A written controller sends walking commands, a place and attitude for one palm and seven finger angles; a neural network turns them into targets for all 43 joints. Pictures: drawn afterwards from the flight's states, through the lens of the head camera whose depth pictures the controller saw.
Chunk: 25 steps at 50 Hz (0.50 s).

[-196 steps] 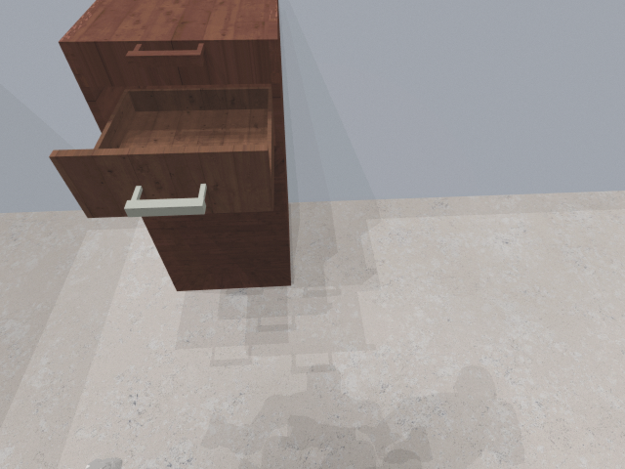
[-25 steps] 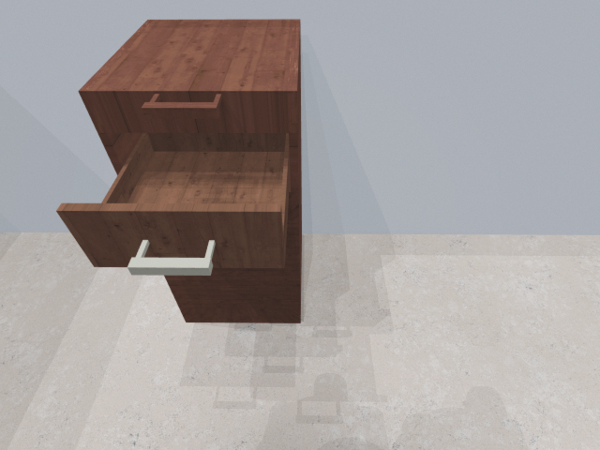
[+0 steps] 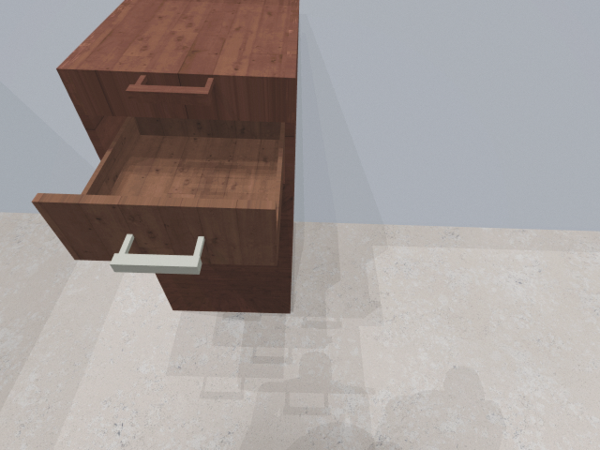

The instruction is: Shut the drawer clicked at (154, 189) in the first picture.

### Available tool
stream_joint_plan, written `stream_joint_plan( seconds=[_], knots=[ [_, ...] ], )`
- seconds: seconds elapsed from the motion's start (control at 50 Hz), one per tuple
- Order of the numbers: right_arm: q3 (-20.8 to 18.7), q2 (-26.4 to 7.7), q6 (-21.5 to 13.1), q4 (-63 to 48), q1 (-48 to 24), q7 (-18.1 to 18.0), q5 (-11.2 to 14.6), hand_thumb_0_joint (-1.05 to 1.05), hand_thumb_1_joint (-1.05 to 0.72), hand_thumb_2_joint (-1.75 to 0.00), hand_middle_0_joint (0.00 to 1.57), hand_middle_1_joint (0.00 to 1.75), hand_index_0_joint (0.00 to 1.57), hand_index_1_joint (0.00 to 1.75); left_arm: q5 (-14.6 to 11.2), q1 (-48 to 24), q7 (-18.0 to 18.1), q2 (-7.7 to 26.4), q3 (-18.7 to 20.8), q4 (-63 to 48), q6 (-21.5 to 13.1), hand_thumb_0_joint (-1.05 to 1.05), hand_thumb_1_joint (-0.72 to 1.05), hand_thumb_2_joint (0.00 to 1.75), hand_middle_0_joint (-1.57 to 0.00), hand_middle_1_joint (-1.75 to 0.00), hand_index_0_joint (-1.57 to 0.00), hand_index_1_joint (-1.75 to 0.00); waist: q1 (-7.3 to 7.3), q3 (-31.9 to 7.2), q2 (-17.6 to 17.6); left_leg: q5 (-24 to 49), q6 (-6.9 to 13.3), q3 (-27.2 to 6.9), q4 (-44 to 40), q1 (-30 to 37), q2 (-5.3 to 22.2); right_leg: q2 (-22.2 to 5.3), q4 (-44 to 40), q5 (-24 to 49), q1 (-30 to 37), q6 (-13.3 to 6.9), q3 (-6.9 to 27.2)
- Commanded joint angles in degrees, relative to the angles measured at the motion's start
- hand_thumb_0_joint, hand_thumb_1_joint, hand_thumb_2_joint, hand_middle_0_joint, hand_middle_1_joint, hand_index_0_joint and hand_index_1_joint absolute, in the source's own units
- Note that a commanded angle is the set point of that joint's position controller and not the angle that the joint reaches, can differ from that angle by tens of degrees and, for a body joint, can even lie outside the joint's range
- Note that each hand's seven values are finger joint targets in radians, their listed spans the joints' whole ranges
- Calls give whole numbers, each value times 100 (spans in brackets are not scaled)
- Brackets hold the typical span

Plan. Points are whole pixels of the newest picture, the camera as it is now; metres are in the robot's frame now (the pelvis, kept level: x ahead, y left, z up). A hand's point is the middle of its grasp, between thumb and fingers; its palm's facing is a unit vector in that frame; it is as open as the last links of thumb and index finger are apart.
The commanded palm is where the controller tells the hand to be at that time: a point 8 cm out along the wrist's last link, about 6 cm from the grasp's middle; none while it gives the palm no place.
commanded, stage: come to a stop and stand still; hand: left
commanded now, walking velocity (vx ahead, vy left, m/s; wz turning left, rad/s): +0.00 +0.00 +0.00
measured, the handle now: (160, 252) +0.42 +0.26 -0.03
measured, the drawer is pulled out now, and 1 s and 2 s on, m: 0.24 0.24 0.24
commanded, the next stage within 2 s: look again from close up in 0.38 s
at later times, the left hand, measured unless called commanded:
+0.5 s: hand out of the picture +0.00 +0.17 -0.17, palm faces +0.02 -0.98 -0.18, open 7.4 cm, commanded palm none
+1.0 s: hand out of the picture +0.03 +0.22 -0.17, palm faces -0.01 -0.97 -0.24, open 7.4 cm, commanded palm none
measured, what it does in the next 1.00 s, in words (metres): stands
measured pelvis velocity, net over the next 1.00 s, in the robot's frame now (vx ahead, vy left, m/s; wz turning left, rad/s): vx -0.01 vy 0.03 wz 0.00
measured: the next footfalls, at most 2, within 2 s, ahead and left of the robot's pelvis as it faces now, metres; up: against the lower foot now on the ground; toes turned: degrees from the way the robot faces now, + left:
right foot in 1.66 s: +0.08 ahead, -0.06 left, +0.00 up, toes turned -9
left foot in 1.96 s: +0.22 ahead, +0.20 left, +0.00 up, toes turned +9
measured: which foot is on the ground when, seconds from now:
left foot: down 0.00-1.00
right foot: down 0.00-1.00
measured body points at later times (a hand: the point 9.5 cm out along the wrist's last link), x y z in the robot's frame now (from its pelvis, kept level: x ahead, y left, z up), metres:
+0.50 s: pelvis +0.02 +0.01 +0.00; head +0.02 +0.01 +0.45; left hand +0.00 +0.22 -0.16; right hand +0.04 -0.22 -0.16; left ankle +0.07 +0.14 -0.74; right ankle -0.06 -0.10 -0.74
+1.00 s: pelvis -0.01 +0.03 -0.01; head +0.00 +0.02 +0.44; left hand +0.03 +0.27 -0.15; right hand +0.05 -0.21 -0.16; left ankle +0.07 +0.14 -0.74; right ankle -0.06 -0.10 -0.74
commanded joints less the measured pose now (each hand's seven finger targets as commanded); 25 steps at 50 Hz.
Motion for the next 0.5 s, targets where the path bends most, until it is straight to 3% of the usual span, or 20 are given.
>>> stream_joint_plan(
  seconds=[0.0, 0.1, 0.32, 0.44, 0.46, 0.48],
  knots=[
    [-107, -657, -81, -174, 286, -44, -5, 0, -90, -90, 20, 30, 20, 30, -9, 621, 63, 442, 72, -54, -70, 0, 90, 90, -20, -30, -20, -30, 68, 152, 106, 659, 190, -448, -304, 777, 325, -596, -682, 969, -899, -15, 447],
    [-93, -748, -74, -194, 85, -31, 3, 0, -90, -90, 20, 30, 20, 30, 4, 638, 72, 504, 46, -57, -79, 0, 90, 90, -20, -30, -20, -30, 75, 224, -67, 864, 205, -424, -330, 913, 327, -650, -726, 1218, -899, 31, 449],
    [-60, -975, -77, -312, -215, -9, 0, 0, -90, -90, 20, 30, 20, 30, 5, 554, 58, 700, 40, -71, -81, 0, 90, 90, -20, -30, -20, -30, 90, 128, 116, 879, 194, -431, -446, 1082, 299, -702, -835, 1223, -724, 61, 452],
    [-48, -1025, -72, -322, -272, 2, -1, 0, -90, -90, 20, 30, 20, 30, 6, 470, 48, 772, 45, -71, -79, 0, 90, 90, -20, -30, -20, -30, 93, 178, 53, 786, 183, -457, -518, 1048, 290, -708, -900, 1094, -692, 65, 434],
    [-151, -1733, -68, -1066, -581, 79, -87, 0, -90, -90, 20, 30, 20, 30, 84, 77, 63, 1808, -29, -674, -164, 0, 90, 90, -20, -30, -20, -30, 40, 976, 423, 467, 281, -528, -259, 922, 129, -557, -757, 502, -1389, -11, 436],
    [-335, -1705, -168, -1162, -493, 56, -104, 0, -90, -90, 20, 30, 20, 30, 80, -51, 77, 1600, 154, -741, -180, 0, 90, 90, -20, -30, -20, -30, 11, 222, 887, 295, 310, -540, 18, 633, 334, -698, -226, 210, -1287, -40, 416]
  ],
)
